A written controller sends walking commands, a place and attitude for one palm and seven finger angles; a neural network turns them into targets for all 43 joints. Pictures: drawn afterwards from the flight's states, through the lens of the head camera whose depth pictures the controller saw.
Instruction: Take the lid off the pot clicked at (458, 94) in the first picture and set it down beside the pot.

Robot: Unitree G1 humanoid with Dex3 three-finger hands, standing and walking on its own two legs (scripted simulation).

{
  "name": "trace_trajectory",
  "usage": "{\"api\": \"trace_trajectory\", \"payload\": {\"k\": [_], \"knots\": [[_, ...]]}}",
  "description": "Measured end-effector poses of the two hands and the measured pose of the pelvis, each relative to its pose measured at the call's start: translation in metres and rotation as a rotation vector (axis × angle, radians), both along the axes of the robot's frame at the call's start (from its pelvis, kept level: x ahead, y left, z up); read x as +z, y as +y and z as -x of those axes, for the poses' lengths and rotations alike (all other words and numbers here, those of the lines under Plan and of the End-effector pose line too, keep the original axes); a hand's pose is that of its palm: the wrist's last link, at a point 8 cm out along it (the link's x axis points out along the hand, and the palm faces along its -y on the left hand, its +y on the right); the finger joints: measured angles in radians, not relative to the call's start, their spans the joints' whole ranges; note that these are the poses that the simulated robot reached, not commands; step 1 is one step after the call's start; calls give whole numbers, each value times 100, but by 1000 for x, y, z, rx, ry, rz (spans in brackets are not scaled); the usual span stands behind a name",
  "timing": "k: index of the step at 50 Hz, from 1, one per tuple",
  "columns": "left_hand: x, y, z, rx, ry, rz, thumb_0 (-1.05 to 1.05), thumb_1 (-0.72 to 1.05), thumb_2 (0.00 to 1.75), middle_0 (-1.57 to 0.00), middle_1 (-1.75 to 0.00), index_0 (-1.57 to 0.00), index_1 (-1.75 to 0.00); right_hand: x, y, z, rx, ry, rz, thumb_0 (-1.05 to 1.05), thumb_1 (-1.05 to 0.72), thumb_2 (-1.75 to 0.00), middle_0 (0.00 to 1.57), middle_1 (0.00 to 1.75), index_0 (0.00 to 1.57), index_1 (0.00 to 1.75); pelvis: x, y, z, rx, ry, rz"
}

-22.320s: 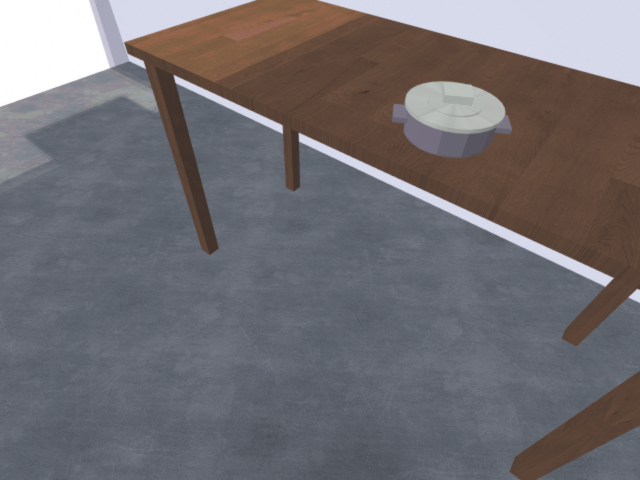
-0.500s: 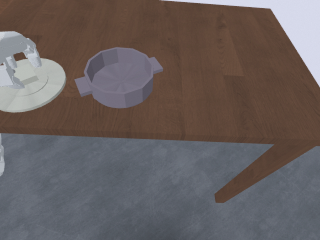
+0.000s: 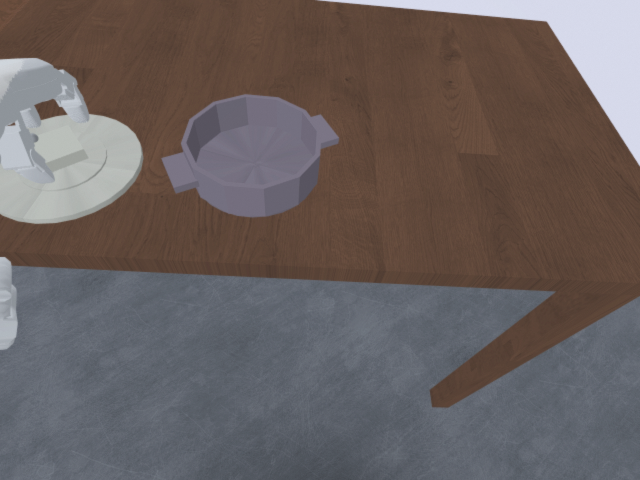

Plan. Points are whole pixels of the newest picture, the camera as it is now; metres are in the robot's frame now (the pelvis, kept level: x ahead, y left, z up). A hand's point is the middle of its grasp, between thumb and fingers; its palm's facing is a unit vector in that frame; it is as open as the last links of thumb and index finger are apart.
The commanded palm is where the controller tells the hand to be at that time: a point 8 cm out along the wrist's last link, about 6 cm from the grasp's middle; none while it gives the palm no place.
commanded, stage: raise the empty hand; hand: left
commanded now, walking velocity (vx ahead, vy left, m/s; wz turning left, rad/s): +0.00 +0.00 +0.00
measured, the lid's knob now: (56, 149) +0.49 +0.30 +0.12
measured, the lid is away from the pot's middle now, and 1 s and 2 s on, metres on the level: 0.23 0.23 0.23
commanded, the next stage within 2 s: draw the hand back to the body in 1.26 s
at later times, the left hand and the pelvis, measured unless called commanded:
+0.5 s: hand out of the picture +0.47 +0.30 +0.21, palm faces -0.30 -0.09 -0.95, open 11.1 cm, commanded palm +0.49 +0.29 +0.27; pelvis +0.00 +0.00 +0.00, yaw +1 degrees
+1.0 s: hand out of the picture +0.47 +0.30 +0.26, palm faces -0.24 -0.09 -0.97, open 11.1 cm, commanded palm +0.49 +0.29 +0.33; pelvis +0.00 -0.03 +0.01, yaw +1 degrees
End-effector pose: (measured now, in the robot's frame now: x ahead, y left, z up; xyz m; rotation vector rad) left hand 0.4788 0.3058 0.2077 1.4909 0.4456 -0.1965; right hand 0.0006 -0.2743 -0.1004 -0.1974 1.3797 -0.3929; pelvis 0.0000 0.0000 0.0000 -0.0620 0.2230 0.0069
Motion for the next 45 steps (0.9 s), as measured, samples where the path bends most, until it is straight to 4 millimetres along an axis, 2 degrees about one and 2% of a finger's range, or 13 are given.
{"api": "trace_trajectory", "payload": {"k": [6,12,16,27,38,45], "knots": [[7,3,1,11,-11,-4,0,-13,84,-46,-67,-46,-67,1,1,-6,5,-16,6,0,-90,-90,20,30,20,30,1,0,-1,3,-6,2],[33,4,2,19,-71,-4,0,-12,85,-47,-67,-47,-66,1,2,-12,18,-35,-2,0,-90,-90,20,30,20,30,2,0,-3,10,-13,1],[38,8,4,70,-56,-3,0,-12,85,-47,-67,-46,-66,0,2,-15,20,-43,-16,0,-90,-90,20,30,20,30,2,0,-2,8,-18,-1],[67,-3,9,89,-95,-23,0,-11,86,-47,-67,-47,-66,-1,1,-22,43,-71,-36,0,-90,-90,20,30,20,30,5,-6,0,19,-32,-9],[90,-13,9,127,-127,-39,0,-11,86,-47,-67,-47,-66,0,-11,-17,44,-79,-29,0,-90,-90,20,30,20,30,8,-16,2,16,-42,-20],[100,-9,11,196,-121,-45,0,-11,86,-47,-67,-47,-66,2,-21,-11,33,-67,-23,0,-90,-90,20,30,20,30,10,-23,2,9,-46,-24]]}}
